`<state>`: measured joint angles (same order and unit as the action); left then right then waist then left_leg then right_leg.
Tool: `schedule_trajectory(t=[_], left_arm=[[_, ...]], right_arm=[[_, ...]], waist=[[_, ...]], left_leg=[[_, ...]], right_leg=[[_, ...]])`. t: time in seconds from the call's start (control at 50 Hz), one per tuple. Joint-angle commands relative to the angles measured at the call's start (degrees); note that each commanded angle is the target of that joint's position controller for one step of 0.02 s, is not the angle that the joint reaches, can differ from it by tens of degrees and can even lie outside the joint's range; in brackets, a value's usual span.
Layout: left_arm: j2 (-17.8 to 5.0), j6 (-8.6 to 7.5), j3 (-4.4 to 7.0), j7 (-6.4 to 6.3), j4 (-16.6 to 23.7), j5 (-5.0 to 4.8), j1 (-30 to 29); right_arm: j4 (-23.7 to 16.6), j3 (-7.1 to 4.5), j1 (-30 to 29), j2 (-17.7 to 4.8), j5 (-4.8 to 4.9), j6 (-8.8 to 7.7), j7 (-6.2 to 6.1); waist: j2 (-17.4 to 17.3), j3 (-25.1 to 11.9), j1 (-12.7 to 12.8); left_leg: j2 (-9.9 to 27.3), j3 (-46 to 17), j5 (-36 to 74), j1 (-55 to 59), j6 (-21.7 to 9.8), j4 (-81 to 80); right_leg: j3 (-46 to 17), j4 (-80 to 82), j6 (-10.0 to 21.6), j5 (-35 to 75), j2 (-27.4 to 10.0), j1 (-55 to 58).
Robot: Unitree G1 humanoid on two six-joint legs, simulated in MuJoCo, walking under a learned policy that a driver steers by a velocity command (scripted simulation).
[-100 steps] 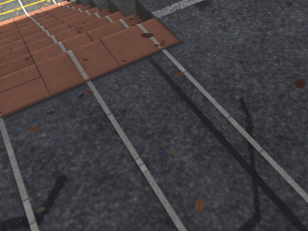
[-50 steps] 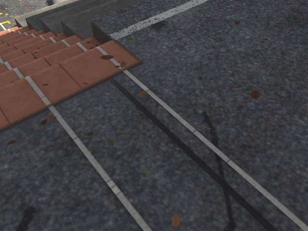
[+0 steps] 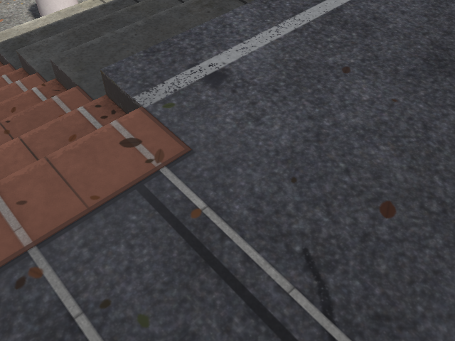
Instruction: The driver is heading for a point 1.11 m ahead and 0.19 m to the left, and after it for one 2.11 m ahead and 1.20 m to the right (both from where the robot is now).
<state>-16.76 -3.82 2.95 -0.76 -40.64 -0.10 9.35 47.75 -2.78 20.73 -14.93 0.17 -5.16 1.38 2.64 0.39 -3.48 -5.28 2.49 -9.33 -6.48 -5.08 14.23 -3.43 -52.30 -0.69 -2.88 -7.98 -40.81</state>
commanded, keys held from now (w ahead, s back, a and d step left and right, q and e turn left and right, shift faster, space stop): w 0.16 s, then w+q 0.72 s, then q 0.08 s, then e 0.04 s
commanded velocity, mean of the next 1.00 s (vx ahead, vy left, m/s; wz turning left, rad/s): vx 0.48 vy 0.00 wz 0.36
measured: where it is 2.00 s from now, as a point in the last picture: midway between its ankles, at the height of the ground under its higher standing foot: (168, 226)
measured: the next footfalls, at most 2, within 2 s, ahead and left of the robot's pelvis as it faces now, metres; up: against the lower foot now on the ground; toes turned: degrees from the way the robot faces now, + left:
right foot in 0.26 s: +0.33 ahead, -0.15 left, +0.00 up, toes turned +0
left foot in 0.78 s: +0.56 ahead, +0.15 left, +0.00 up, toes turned +20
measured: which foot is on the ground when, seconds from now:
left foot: down 0.00-0.26, up 0.28-0.76, down 0.78-1.00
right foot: up 0.00-0.24, down 0.26-0.80, up 0.82-1.00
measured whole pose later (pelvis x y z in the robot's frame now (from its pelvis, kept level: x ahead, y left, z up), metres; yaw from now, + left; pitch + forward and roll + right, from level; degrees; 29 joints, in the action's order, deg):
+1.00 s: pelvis +0.53 +0.07 +0.00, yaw +25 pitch +2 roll -1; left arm -18.0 -5.5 3.3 -0.5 -41.4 0.6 6.0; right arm 40.0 -3.9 16.8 -16.1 0.2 -2.1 0.9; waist 1.8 3.8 -1.8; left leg -5.6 -2.5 -9.0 -15.1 -5.8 22.8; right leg -3.6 -61.5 -2.5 -17.0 -5.6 -35.2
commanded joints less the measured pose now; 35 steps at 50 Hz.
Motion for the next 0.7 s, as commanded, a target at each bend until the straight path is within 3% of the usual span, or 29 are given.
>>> schedule_trajectory(t=[0.02, 0.1, 0.16, 0.2, 0.22, 0.24, 0.26, 0.28, 0.3, 0.32, 0.34, 0.36, 0.38, 0.42, 0.48, 0.58, 0.64, 0.7], left_arm=[[-1.66, -1.12, 0.01, 0.56, 3.88, -0.07, -3.55], [-1.27, -1.83, -0.43, 2.06, 6.28, -0.74, -10.85], [-1.73, -2.32, -0.44, 3.35, 8.11, -0.93, -13.93], [-3.14, -2.65, 0.12, 3.65, 8.09, -0.72, -11.69], [-4.65, -2.82, 0.88, 3.46, 7.07, -0.53, -7.20], [-7.38, -2.95, 2.25, 2.94, 4.62, -0.36, 1.82], [-11.80, -2.79, 3.50, 2.07, 2.68, 0.67, 13.26], [-15.14, -2.32, 4.23, 2.01, 1.51, 0.89, 15.74], [-8.87, -1.93, 2.89, 1.74, 1.98, 0.49, 16.62], [-6.79, -1.80, 2.07, 1.36, 1.92, 0.30, 12.77], [-5.56, -1.81, 1.61, 1.31, 1.93, 0.32, 8.94], [-4.08, -1.99, 1.23, 1.50, 1.71, 0.39, 6.09], [-3.05, -2.42, 0.97, 1.60, 1.53, 0.79, 4.26], [-3.09, -3.25, 1.32, 1.75, 0.66, 0.76, 2.54], [-4.79, -3.73, 2.05, 1.41, -0.96, 0.95, 2.00], [-7.39, -2.76, 2.78, 0.35, -2.78, 0.64, 3.94], [-9.01, -1.74, 3.41, 0.18, -4.24, -0.20, 6.58], [-10.51, -0.43, 4.04, 0.11, -5.12, -1.20, 7.06]], right_arm=[[-3.60, -1.82, -1.95, -9.24, 0.54, -0.58, -0.72], [-1.35, -1.72, 2.92, -10.08, 0.83, 0.52, -0.86], [-0.11, -1.85, 4.62, -10.65, 0.83, 1.71, -1.18], [0.13, -2.04, 4.23, -11.29, 1.01, 2.29, -1.53], [-0.10, -2.20, 3.03, -12.12, 1.04, 2.50, -1.68], [-0.59, -1.85, 1.66, -11.66, 0.85, 2.61, -1.74], [-2.65, -0.64, 0.62, -8.75, -0.33, 2.20, -1.75], [-3.32, 1.48, 9.47, -1.34, 0.15, 0.96, -1.25], [-2.10, -0.05, 6.13, -7.91, 1.60, 0.24, -1.12], [-4.02, -1.12, 0.45, -10.55, 2.79, 0.06, -1.13], [-4.79, -1.06, -2.48, -9.79, 2.39, 0.14, -1.37], [-5.11, -1.31, -3.85, -9.02, 1.63, 0.58, -1.48], [-4.81, -1.52, -2.43, -8.04, 1.62, 1.45, -1.45], [-4.46, -1.29, -0.54, -5.45, 1.81, 3.01, -1.44], [-6.21, -1.41, -3.50, -4.75, 1.25, 4.11, -1.69], [-9.11, -0.73, -12.25, -3.21, 1.01, 3.19, 0.20], [-11.72, -0.59, -17.42, -3.26, 1.05, 3.19, 1.16], [-13.89, -1.09, -19.18, -4.48, 0.96, 3.40, 1.88]], waist=[[-4.76, 2.17, 0.63], [-4.77, 3.62, -2.36], [-5.55, 3.93, -2.39], [-6.83, 2.29, -0.11], [-7.76, -0.50, 2.77], [-7.12, -6.40, 7.55], [-2.49, -16.06, 11.90], [12.90, -24.72, 7.79], [7.73, -24.09, 11.00], [5.29, -14.12, 10.59], [1.78, -9.16, 8.68], [1.19, -5.10, 6.93], [2.45, -3.38, 4.85], [2.76, -1.71, 2.94], [1.32, 1.13, 2.34], [-0.10, 2.96, 5.42], [-0.63, 4.54, 7.30], [0.20, 4.62, 6.69]], left_leg=[[14.31, -7.97, 11.06, -2.40, -6.93, -7.46], [16.27, -8.05, 11.17, 4.14, -6.69, -5.28], [18.92, -9.23, 15.72, 10.51, -6.34, -1.59], [19.34, -10.60, 23.94, 11.87, -5.28, 2.58], [18.35, -10.27, 32.97, 11.21, -4.59, 7.42], [15.39, -8.26, 36.54, 7.18, -3.03, 17.05], [11.85, -6.38, 22.36, -5.68, -0.91, 33.97], [2.27, -4.92, -19.77, -29.06, 2.86, 53.82], [4.02, -11.69, -23.36, -34.73, 3.04, 60.37], [6.57, -10.55, -18.49, -37.95, 3.18, 61.41], [9.13, -9.00, -13.65, -36.49, 3.59, 59.25], [10.58, -8.69, -10.70, -34.75, 4.01, 56.36], [11.96, -8.99, -8.38, -31.31, 4.28, 54.83], [12.51, -8.46, -6.62, -28.36, 5.01, 53.49], [13.07, -9.12, -1.13, -31.88, 5.96, 48.62], [12.30, -5.08, 12.07, -30.96, 5.16, 31.58], [11.87, -3.09, 10.70, -32.46, 3.78, 26.00], [10.28, -0.64, 3.82, -32.09, 1.39, 23.19]], right_leg=[[1.15, 10.37, -0.21, 9.43, 0.66, 1.86], [2.52, 18.60, 0.45, 10.10, 2.60, 1.37], [2.77, 22.05, 2.10, 4.18, 3.98, 0.17], [3.13, 24.29, 3.55, -0.55, 5.73, 5.92], [4.40, 25.44, 4.62, -1.86, 7.55, 13.27], [4.64, 26.51, 6.55, 1.11, 7.55, 27.03], [-5.43, 22.70, 10.46, 5.03, -2.73, 46.98], [-31.18, 26.38, 19.12, -3.88, -17.05, 67.55], [-35.31, 31.04, 18.05, -10.94, -16.41, 65.52], [-25.35, 32.64, 15.17, -9.34, -14.42, 57.69], [-18.69, 34.50, 13.66, -5.22, -11.97, 49.36], [-13.83, 36.90, 12.91, -2.70, -9.77, 42.52], [-9.71, 39.43, 12.17, -2.04, -8.06, 37.61], [-4.91, 43.01, 12.56, 0.42, -7.44, 32.39], [1.65, 45.07, 12.51, 5.20, -7.34, 30.96], [10.39, 45.27, 10.58, 6.54, -5.84, 34.10], [12.01, 44.11, 10.05, 6.69, -7.91, 39.64], [13.52, 39.56, 8.61, 14.86, -9.59, 45.27]])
